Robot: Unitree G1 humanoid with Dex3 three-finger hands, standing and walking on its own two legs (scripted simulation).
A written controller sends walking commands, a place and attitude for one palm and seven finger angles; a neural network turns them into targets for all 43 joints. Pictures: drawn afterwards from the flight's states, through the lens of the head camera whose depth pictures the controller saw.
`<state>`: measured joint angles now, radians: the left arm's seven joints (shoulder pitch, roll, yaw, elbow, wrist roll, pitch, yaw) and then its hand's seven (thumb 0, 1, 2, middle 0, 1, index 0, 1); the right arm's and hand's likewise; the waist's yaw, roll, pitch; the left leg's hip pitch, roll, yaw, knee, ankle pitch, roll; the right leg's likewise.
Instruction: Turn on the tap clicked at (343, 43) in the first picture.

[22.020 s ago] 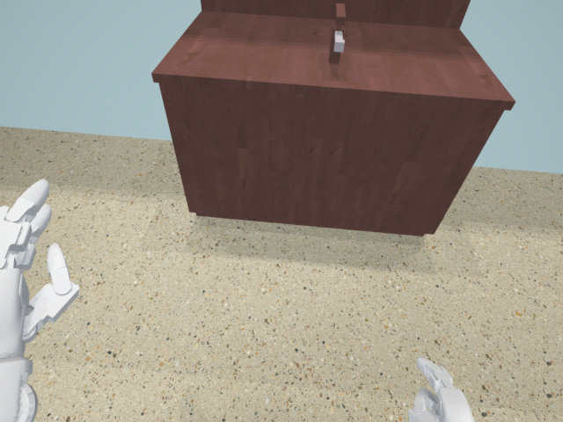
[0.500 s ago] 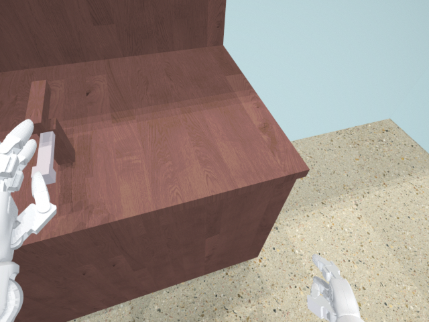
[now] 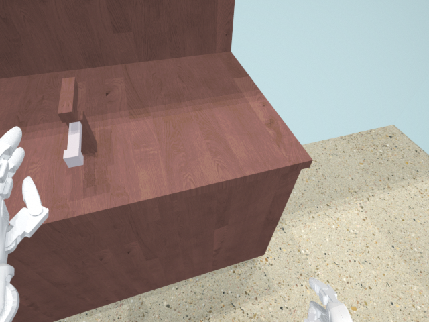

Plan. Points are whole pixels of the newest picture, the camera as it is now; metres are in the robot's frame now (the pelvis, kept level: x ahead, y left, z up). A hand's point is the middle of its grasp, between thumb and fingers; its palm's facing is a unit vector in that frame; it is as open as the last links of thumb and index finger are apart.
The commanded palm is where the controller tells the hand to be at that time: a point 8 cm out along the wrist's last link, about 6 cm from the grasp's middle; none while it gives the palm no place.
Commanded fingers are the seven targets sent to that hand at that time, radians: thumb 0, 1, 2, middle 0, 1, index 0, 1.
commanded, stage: come to a stop and stand still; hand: left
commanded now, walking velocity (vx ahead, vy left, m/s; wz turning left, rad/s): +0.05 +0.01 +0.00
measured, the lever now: (73, 157) +0.38 +0.33 +0.08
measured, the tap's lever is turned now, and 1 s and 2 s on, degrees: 0 0 0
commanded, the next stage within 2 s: look again from close up in 0.60 s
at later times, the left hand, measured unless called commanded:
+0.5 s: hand (48, 208) +0.22 +0.25 +0.17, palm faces +0.36 -0.83 -0.43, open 7.5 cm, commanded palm +0.16 +0.29 +0.17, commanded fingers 0.00 0.90 0.90 -0.20 -0.30 -0.20 -0.30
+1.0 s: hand (51, 191) +0.24 +0.26 +0.17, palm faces +0.37 -0.85 -0.38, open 7.5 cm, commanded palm +0.18 +0.29 +0.17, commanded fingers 0.00 0.90 0.90 -0.20 -0.30 -0.20 -0.30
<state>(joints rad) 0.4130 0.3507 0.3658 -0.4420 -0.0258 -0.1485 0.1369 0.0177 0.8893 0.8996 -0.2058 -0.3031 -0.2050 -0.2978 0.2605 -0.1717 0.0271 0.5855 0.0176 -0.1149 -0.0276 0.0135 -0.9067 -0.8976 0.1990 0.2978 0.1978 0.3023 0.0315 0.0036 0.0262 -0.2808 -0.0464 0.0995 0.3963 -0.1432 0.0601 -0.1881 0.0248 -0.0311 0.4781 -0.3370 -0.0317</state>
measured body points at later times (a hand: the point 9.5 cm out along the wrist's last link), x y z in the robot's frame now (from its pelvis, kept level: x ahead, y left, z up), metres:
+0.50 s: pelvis +0.00 +0.01 +0.00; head +0.02 +0.02 +0.45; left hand +0.19 +0.29 +0.19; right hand +0.16 -0.22 -0.08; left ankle +0.03 +0.10 -0.74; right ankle -0.01 -0.11 -0.74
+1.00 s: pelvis +0.01 +0.02 +0.00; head +0.04 +0.03 +0.45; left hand +0.22 +0.31 +0.19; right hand +0.19 -0.22 -0.06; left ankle +0.03 +0.10 -0.74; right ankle -0.01 -0.11 -0.74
